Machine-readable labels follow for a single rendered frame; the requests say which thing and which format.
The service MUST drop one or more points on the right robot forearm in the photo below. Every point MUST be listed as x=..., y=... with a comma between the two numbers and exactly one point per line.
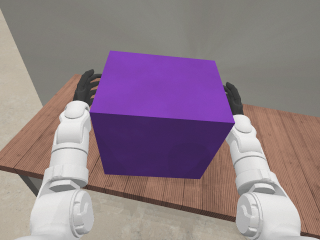
x=251, y=167

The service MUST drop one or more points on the table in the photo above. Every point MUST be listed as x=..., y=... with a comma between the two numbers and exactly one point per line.
x=290, y=142

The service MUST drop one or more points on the carton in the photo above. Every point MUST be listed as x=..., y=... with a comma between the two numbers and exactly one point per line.
x=159, y=116

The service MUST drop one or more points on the robot right hand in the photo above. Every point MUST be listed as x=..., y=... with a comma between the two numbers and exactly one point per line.
x=234, y=99

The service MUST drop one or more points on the robot left hand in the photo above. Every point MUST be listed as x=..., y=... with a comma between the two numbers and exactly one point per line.
x=83, y=91

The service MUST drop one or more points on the robot right upper arm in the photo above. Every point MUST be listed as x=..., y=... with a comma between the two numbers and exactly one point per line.
x=261, y=216

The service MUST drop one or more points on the left robot forearm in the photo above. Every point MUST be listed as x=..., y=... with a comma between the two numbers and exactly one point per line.
x=68, y=163

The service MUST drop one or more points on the robot left upper arm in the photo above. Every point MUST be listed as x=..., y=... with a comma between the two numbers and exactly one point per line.
x=65, y=215

